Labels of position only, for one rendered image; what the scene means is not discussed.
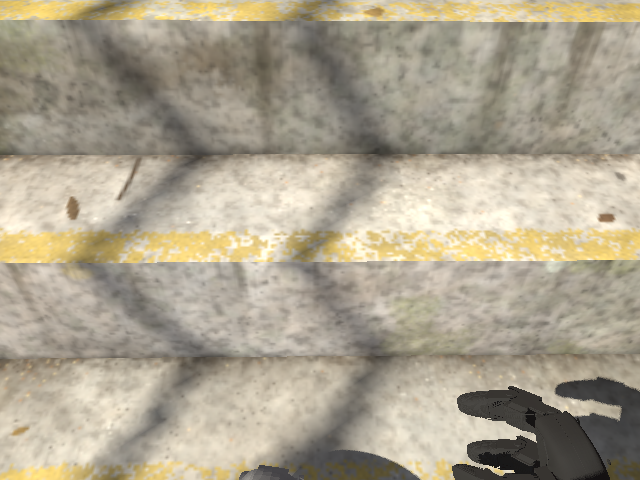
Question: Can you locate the right robot hand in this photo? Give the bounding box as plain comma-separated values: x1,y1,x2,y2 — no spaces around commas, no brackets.
452,386,611,480

